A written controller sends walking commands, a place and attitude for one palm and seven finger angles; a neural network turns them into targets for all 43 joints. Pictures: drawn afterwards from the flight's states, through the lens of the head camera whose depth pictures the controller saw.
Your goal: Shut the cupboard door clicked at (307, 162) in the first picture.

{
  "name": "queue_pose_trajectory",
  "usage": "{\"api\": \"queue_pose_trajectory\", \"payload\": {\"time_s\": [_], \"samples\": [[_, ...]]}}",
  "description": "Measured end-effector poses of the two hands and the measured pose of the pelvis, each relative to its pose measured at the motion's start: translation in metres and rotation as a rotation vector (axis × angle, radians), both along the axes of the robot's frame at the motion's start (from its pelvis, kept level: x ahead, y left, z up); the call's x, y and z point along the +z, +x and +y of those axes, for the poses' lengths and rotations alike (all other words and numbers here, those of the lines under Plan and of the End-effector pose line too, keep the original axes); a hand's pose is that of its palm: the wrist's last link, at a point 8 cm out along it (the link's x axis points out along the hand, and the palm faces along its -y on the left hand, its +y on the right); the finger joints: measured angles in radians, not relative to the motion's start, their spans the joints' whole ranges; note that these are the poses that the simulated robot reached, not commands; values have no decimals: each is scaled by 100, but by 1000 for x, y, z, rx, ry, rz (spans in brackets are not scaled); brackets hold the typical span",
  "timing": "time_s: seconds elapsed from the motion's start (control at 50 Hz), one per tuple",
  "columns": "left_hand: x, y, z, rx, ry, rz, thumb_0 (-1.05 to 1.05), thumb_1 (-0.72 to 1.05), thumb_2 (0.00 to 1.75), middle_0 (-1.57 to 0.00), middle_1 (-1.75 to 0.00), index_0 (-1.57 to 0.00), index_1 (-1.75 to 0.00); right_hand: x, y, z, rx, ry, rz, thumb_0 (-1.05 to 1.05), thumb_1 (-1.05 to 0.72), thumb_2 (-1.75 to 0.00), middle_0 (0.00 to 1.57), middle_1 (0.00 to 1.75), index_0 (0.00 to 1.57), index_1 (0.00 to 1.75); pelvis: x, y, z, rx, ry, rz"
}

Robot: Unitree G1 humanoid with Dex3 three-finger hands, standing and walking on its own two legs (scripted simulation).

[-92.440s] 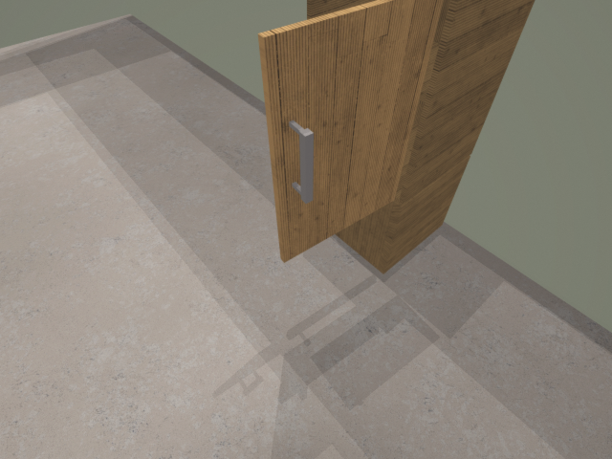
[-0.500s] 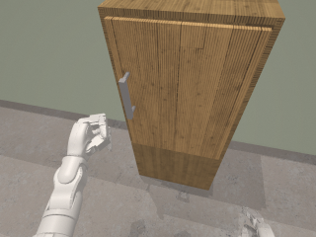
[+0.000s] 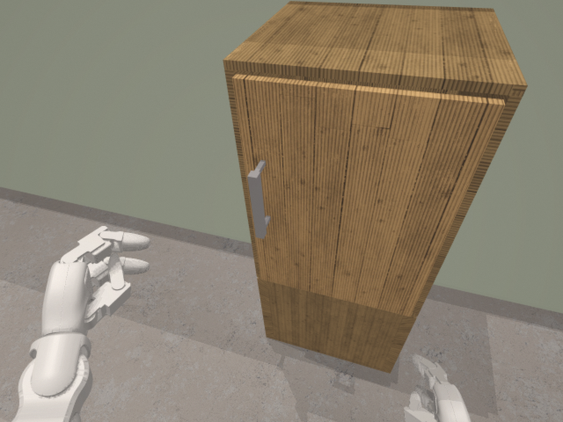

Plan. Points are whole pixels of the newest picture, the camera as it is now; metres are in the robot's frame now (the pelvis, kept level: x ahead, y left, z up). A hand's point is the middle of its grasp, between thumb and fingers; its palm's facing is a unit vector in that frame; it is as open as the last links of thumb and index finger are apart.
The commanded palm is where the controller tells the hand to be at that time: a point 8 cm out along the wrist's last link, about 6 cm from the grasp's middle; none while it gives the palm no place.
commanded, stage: draw the hand back to the body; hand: left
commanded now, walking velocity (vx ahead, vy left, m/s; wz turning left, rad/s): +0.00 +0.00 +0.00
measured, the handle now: (261, 200) +0.54 +0.11 +0.00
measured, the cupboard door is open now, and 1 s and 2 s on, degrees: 0 0 0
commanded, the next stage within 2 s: step back with the hand held close in 0.62 s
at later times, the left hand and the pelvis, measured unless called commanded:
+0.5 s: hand (63, 301) +0.19 +0.27 +0.15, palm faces +0.49 -0.79 -0.38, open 7.3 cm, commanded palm +0.14 +0.30 +0.17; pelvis +0.00 +0.00 +0.00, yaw +0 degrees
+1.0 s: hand (69, 306) +0.19 +0.27 +0.14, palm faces +0.39 -0.79 -0.47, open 7.4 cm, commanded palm +0.13 +0.31 +0.17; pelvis -0.01 +0.01 +0.00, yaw +0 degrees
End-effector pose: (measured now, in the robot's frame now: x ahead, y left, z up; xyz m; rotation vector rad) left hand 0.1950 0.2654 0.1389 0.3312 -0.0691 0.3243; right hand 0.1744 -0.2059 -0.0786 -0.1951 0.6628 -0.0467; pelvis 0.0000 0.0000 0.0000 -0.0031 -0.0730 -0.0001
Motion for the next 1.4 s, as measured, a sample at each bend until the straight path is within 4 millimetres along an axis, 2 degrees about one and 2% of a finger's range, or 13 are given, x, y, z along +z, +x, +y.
{"api": "queue_pose_trajectory", "payload": {"time_s": [0.24, 0.34, 0.52, 0.7, 0.84, 0.98, 1.1, 1.2, 1.3, 1.4], "samples": [[34, -40, 40, 144, 123, -59, 2, 89, 90, -44, -56, -44, -55, 2, 8, -1, 8, -17, -7, 1, -90, -90, 20, 30, 20, 30, 1, 8, 5, 0, -7, -10], [44, -52, 49, 193, 161, -84, 1, 89, 90, -32, -43, -32, -42, 2, 10, -3, 10, -21, -14, 1, -90, -90, 20, 30, 20, 30, 1, 8, 5, 3, -7, -12], [27, -44, 37, 168, 101, -45, 1, 89, 90, -22, -33, -22, -32, 0, 4, -8, 5, -30, -2, 1, -90, -90, 20, 30, 20, 30, 1, 4, 2, 3, -2, -8], [42, -44, 32, 151, 146, -90, 1, 89, 90, -21, -31, -21, -30, 0, 0, -14, -18, -17, -14, 1, -90, -90, 20, 30, 20, 30, 1, 5, -3, -3, -5, -17], [38, -42, 37, 165, 171, -70, 1, 89, 90, -21, -31, -21, -30, -3, -5, -20, -30, -12, 14, 1, -90, -90, 20, 30, 20, 30, 0, -1, -5, 2, -13, 26], [26, -42, 35, 79, 189, -21, 1, 89, 90, -21, -31, -21, -30, -5, -22, -32, -103, -69, 75, 1, -90, -90, 20, 30, 20, 30, -3, -10, 8, -3, -11, 80], [39, -52, 49, 47, 262, -63, 1, 88, 90, -21, -31, -21, -30, -1, -39, -29, -150, -94, 79, 1, -90, -90, 20, 30, 20, 30, -6, -21, 17, -15, 1, 78], [46, -68, 59, 68, 284, -126, 1, 89, 90, -21, -31, -21, -30, 3, -51, -19, -145, -84, 47, 1, -90, -90, 20, 30, 20, 30, -10, -37, 20, -21, 4, 68], [35, -88, 57, 87, 257, -143, 1, 89, 90, -21, -31, -21, -30, 1, -68, -13, -122, -71, 20, 1, -90, -90, 20, 30, 20, 30, -15, -55, 18, -17, 4, 58], [25, -110, 48, 99, 248, -156, 1, 89, 90, -21, -31, -21, -30, -7, -88, -17, -98, -73, 27, 1, -90, -90, 20, 30, 20, 30, -21, -72, 10, -7, -2, 47]]}}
